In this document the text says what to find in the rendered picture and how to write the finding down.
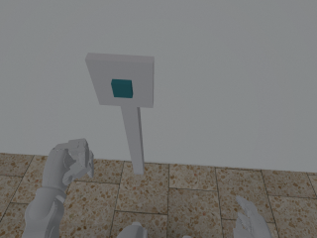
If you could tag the robot left shin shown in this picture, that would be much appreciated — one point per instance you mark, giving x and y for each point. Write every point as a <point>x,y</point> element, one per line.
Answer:
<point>136,223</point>

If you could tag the button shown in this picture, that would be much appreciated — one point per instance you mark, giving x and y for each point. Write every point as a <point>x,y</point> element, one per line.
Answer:
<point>122,88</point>

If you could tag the left robot forearm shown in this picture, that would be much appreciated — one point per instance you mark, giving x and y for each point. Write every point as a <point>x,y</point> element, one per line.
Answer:
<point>44,213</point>

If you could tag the panel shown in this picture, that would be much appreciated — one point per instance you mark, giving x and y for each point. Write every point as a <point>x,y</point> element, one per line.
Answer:
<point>141,70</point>

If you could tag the left robot hand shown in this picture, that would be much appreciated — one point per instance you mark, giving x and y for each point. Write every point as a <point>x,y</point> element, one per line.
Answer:
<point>74,155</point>

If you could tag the right robot hand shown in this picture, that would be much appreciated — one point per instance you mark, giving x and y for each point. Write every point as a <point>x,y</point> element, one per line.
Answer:
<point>255,226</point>

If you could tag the left robot thigh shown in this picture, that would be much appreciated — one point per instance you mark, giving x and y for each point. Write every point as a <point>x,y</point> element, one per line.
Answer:
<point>133,231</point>

